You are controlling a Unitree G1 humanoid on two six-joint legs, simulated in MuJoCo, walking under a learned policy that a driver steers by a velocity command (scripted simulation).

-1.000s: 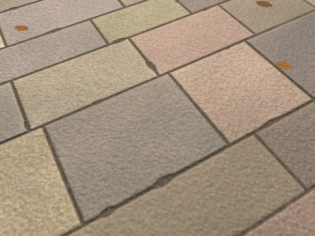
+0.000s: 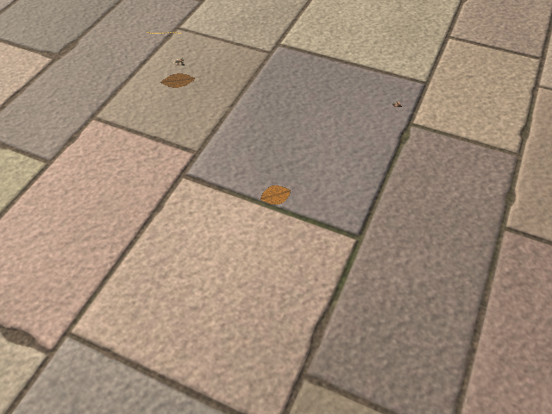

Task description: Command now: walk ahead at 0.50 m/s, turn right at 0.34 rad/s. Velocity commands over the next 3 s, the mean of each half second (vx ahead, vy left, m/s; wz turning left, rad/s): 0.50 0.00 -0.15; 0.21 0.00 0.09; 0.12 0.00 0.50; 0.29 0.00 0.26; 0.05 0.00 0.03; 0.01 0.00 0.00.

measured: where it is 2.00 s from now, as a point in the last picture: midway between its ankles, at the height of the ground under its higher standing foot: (241, 318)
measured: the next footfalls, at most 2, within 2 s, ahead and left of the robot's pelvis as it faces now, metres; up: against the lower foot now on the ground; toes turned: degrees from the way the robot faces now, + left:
left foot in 0.42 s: +0.43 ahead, +0.15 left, +0.00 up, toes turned -1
right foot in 0.88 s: +0.59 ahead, -0.08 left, +0.00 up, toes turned +1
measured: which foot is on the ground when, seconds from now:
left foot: up 0.00-0.40, down 0.42-0.90, up 0.92-1.00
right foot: down 0.00-0.42, up 0.44-0.86, down 0.88-1.00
